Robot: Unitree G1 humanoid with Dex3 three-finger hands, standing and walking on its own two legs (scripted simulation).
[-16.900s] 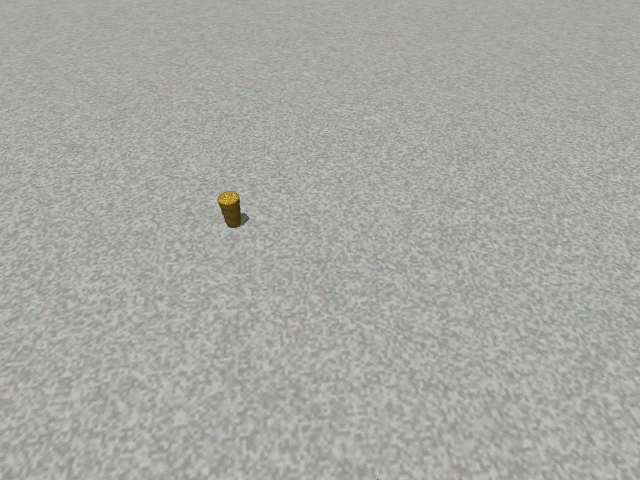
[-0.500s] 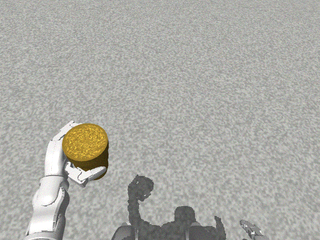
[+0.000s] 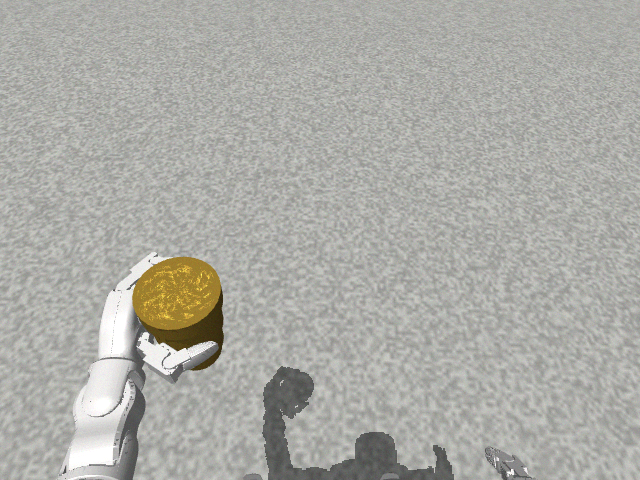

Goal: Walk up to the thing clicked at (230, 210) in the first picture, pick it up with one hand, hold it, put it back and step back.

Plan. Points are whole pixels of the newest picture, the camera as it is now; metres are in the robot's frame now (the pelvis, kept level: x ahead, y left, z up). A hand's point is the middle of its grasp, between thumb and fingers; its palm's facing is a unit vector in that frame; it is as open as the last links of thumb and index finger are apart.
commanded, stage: lift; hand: left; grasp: from the side
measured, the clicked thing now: (189, 322) +0.33 +0.17 +0.01
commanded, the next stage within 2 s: hold in 0.10 s
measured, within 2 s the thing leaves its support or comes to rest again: neither
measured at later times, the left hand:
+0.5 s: hand (179, 307) +0.33 +0.17 +0.05, palm faces +0.04 -1.00 -0.04, open 11.3 cm
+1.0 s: hand (175, 309) +0.32 +0.17 +0.06, palm faces +0.04 -1.00 -0.03, open 11.3 cm
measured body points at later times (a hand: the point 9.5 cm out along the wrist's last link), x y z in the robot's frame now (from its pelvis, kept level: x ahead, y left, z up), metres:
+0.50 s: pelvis +0.01 +0.00 +0.02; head +0.06 +0.01 +0.46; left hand +0.32 +0.23 +0.05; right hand +0.13 -0.25 -0.10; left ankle +0.01 +0.13 -0.68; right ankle +0.01 -0.14 -0.68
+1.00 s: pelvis +0.00 +0.00 +0.02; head +0.04 +0.01 +0.47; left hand +0.32 +0.22 +0.06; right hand +0.13 -0.24 -0.09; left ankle +0.01 +0.13 -0.68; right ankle +0.01 -0.14 -0.68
